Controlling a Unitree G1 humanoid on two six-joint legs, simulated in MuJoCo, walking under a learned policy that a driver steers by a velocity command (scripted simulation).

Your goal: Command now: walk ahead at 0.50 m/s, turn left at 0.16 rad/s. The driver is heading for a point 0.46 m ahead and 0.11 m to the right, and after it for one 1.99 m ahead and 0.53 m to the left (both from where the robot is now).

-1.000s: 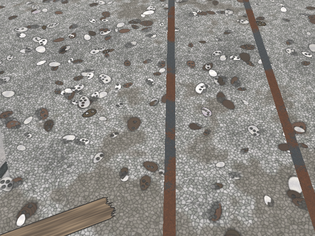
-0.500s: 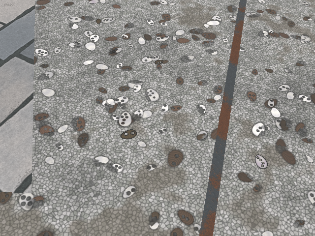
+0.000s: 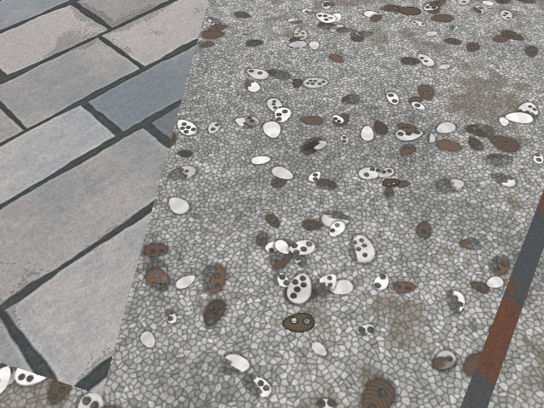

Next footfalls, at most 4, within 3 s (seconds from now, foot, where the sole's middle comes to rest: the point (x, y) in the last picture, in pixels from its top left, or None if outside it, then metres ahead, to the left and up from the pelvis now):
0.22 left None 0.28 0.16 -0.78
0.72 right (375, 399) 0.52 -0.17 -0.78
1.20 left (288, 304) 0.76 0.05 -0.78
1.68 right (364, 292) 0.81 -0.16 -0.78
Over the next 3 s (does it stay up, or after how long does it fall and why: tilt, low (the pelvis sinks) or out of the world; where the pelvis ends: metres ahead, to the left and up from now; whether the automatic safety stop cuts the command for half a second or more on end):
stays up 0.93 0.11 0.00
